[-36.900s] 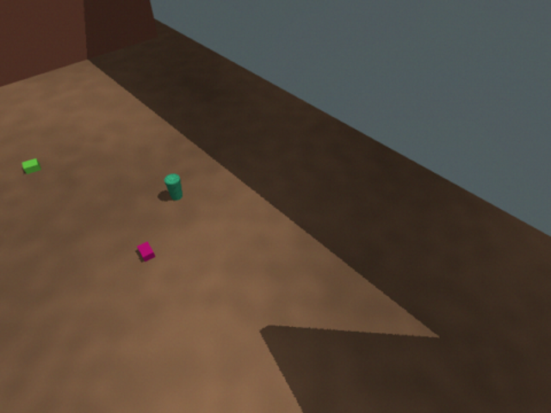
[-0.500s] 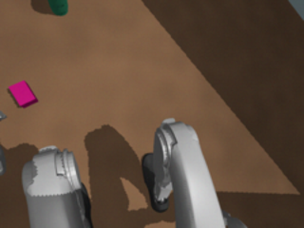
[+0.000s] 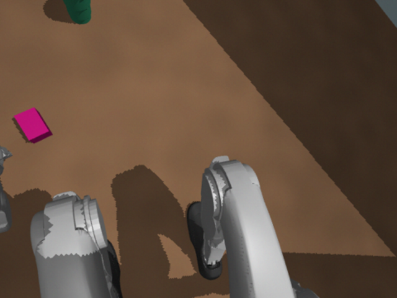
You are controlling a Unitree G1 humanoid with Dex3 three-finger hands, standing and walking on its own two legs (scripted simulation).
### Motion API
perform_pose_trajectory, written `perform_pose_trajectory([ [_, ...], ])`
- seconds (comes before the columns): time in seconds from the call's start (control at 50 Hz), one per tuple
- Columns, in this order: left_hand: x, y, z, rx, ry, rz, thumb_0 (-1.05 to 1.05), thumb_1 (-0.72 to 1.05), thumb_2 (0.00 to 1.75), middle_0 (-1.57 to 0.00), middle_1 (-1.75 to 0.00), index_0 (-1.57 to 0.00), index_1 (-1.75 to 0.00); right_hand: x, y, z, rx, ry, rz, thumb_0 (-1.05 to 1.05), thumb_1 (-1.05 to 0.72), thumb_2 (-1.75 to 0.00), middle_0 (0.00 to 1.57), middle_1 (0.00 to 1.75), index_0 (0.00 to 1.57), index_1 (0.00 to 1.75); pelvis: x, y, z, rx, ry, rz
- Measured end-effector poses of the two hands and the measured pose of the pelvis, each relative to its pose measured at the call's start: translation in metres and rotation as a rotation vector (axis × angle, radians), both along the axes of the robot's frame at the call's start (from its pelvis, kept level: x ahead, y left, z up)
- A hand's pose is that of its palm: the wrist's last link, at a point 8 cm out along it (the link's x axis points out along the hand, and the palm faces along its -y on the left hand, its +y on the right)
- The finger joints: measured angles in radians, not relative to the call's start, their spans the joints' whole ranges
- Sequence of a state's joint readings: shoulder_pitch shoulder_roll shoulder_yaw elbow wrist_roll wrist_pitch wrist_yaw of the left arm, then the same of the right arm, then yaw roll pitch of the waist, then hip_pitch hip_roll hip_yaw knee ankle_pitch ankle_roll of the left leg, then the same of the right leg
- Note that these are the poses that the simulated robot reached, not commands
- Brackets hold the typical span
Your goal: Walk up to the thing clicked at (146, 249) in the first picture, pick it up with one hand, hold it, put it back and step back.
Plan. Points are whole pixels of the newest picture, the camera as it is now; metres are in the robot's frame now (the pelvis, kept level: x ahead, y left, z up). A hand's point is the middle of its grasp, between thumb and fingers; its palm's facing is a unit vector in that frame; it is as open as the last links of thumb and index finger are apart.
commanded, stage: approach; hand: left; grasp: from above
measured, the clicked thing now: (34, 125) +0.50 +0.26 -0.30
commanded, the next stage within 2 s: close in in 0.78 s
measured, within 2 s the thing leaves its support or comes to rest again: neither
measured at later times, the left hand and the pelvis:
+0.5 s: hand (21, 96) +0.53 +0.24 -0.18, palm faces -0.33 -0.16 -0.93, open 13.7 cm; pelvis +0.00 +0.00 +0.00, yaw -2 degrees
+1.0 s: hand out of the picture +0.49 +0.28 -0.16, palm faces -0.37 -0.16 -0.91, open 14.2 cm; pelvis +0.00 +0.00 +0.00, yaw +0 degrees
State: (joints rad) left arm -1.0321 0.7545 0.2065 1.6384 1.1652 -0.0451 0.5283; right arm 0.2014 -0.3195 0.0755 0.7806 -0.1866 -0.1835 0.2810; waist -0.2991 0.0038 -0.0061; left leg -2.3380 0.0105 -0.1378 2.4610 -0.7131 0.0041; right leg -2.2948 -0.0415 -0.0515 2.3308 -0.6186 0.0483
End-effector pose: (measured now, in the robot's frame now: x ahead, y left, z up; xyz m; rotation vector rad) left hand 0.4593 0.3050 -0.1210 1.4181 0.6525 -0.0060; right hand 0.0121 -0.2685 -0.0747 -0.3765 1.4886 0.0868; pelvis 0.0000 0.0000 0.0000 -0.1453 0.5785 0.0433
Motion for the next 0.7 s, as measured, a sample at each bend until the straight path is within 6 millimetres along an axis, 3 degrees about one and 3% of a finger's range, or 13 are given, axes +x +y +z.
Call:
perform_pose_trajectory([
  [0.2,0.004,-0.002,0.003,-0.003,-0.007,-0.015,0.0,-0.36,0.86,-0.35,-0.72,-0.31,-0.76,0.004,-0.003,0.001,-0.01,-0.004,0.013,0.01,-0.9,-0.9,0.2,0.3,0.2,0.3,0.0,-0.001,0.0,0.004,-0.001,0.004],
  [0.32,0.032,-0.022,0.006,-0.013,-0.035,-0.06,0.0,-0.42,0.9,-0.3,-0.78,-0.26,-0.82,0.0,-0.005,0.005,-0.032,0.002,0.023,0.0,-0.9,-0.9,0.2,0.3,0.2,0.3,0.0,-0.001,-0.003,0.0,-0.001,0.0],
  [0.48,0.066,-0.057,0.005,-0.011,-0.072,-0.084,0.0,-0.47,0.94,-0.25,-0.84,-0.21,-0.88,-0.023,0.002,0.014,-0.027,0.037,-0.02,0.0,-0.9,-0.9,0.2,0.3,0.2,0.3,0.003,0.0,-0.003,-0.014,0.012,-0.015],
  [0.58,0.059,-0.058,-0.006,0.003,-0.033,-0.049,0.0,-0.49,0.96,-0.22,-0.88,-0.19,-0.91,-0.037,0.01,0.014,0.009,0.07,-0.058,0.0,-0.9,-0.9,0.2,0.3,0.2,0.3,0.003,0.0,-0.002,-0.014,0.014,-0.023],
  [0.7,0.029,-0.039,-0.018,-0.011,0.015,-0.001,0.0,-0.53,0.98,-0.18,-0.91,-0.16,-0.94,-0.04,0.015,0.008,0.047,0.086,-0.064,0.01,-0.9,-0.9,0.2,0.3,0.2,0.3,0.001,-0.001,-0.001,-0.005,0.002,-0.018],
])
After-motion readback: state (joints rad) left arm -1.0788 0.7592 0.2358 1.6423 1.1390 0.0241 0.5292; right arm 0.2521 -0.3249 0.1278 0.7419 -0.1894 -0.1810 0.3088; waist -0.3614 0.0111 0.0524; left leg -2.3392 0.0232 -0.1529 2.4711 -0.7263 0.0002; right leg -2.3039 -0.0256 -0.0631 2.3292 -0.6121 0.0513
